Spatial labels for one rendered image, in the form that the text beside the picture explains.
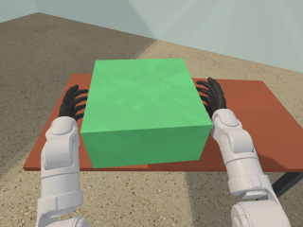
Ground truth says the right robot upper arm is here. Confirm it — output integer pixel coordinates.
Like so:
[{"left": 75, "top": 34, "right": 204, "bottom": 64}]
[{"left": 231, "top": 200, "right": 290, "bottom": 227}]

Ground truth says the right robot forearm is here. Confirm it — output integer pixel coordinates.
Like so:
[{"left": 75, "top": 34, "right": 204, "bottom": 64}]
[{"left": 211, "top": 109, "right": 292, "bottom": 227}]

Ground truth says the table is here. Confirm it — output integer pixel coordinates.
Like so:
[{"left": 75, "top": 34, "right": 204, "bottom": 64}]
[{"left": 23, "top": 73, "right": 303, "bottom": 201}]

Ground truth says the robot left hand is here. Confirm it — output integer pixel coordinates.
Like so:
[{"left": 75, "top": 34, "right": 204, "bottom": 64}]
[{"left": 58, "top": 84, "right": 89, "bottom": 121}]

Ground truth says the robot right hand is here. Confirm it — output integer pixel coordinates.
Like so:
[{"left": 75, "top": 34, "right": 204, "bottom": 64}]
[{"left": 196, "top": 78, "right": 227, "bottom": 118}]

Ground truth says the carton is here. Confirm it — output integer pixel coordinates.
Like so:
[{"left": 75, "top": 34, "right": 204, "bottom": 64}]
[{"left": 80, "top": 58, "right": 213, "bottom": 168}]

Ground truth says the left robot upper arm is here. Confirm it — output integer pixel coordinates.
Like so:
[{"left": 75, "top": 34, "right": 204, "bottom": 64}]
[{"left": 42, "top": 216, "right": 91, "bottom": 227}]

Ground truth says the left robot forearm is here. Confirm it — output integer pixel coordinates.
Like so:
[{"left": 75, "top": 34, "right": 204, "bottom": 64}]
[{"left": 35, "top": 116, "right": 83, "bottom": 227}]

